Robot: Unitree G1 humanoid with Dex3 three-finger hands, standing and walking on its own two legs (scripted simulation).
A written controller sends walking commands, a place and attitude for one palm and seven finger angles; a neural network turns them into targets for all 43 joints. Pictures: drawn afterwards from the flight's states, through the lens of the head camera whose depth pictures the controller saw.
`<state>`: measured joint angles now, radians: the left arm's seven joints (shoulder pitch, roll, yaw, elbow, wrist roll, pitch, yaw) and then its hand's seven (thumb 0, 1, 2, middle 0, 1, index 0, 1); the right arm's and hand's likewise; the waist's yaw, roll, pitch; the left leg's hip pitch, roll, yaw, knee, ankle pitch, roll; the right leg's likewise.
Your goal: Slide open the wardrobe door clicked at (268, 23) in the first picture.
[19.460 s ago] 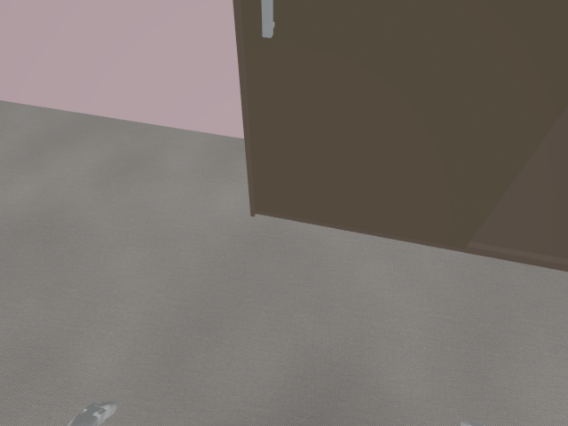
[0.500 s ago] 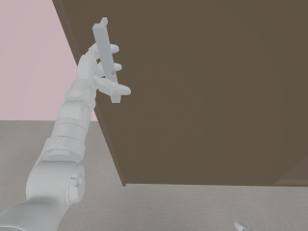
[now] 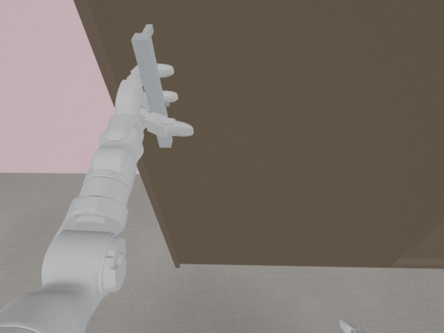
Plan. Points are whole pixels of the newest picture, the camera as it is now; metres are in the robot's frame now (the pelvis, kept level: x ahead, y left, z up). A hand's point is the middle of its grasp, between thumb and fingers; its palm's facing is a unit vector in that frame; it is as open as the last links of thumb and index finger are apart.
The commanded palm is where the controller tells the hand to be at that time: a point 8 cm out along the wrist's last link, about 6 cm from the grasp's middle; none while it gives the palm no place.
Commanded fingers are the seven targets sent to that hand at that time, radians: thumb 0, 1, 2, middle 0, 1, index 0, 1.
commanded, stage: slide the fingers in behind the handle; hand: left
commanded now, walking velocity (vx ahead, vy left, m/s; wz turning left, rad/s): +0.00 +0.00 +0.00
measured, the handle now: (158, 91) +0.50 +0.14 +0.19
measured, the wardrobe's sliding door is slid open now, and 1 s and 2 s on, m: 0.00 0.00 0.00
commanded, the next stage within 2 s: grip the handle and tug to test in 0.46 s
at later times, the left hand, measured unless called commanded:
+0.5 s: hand (166, 104) +0.45 +0.11 +0.20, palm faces -0.01 -1.00 +0.00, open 14.0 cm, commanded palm +0.43 +0.16 +0.20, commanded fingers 0.00 -0.50 0.30 -0.30 -1.20 -0.30 -1.20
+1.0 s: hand (166, 102) +0.46 +0.12 +0.20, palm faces +0.00 -1.00 +0.00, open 9.5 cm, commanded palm +0.43 +0.16 +0.20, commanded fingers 0.00 0.57 0.76 -0.41 -1.35 -0.41 -1.35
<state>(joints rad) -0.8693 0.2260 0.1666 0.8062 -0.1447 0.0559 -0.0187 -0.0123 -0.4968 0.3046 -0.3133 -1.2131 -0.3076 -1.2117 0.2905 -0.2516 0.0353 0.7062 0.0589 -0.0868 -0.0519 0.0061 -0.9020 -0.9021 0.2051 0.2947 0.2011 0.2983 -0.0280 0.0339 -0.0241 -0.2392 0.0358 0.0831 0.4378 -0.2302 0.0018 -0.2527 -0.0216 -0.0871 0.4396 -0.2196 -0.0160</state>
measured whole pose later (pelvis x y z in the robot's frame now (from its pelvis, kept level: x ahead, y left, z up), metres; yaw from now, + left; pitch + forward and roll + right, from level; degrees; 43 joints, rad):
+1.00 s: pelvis +0.00 +0.01 +0.00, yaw +0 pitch +2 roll +0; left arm -0.91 0.23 0.17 0.86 -0.13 0.05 -0.01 0.00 0.14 0.58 -0.37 -1.29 -0.37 -1.30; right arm 0.30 -0.24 0.04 0.72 0.05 -0.07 -0.06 0.01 -0.90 -0.90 0.21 0.29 0.20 0.30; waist -0.04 0.03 -0.03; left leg -0.25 0.03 0.08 0.44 -0.23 0.01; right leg -0.26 -0.03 -0.08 0.43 -0.21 -0.01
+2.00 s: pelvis +0.03 +0.01 +0.00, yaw -3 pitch +2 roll +0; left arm -0.65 0.21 0.20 0.47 -0.14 0.16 0.00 0.01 0.72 0.81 -0.45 -1.40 -0.45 -1.40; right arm 0.27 -0.25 0.03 0.65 0.06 -0.03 -0.03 0.01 -0.90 -0.90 0.21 0.29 0.20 0.30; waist -0.04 0.04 -0.04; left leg -0.17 0.04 0.13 0.39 -0.25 0.00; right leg -0.20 -0.01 -0.04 0.39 -0.22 -0.01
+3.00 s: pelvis +0.05 -0.01 +0.00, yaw +0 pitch +1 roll +1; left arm -0.46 0.28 0.24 0.18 -0.23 0.36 -0.19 -0.01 -0.49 0.31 -0.30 -1.20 -0.30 -1.20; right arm 0.15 -0.26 0.05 0.66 0.06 0.00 -0.08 0.01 -0.90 -0.90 0.20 0.29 0.20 0.30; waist 0.04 0.05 -0.05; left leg -0.15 0.03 0.00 0.45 -0.26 -0.01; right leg -0.17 -0.01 -0.08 0.45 -0.27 -0.02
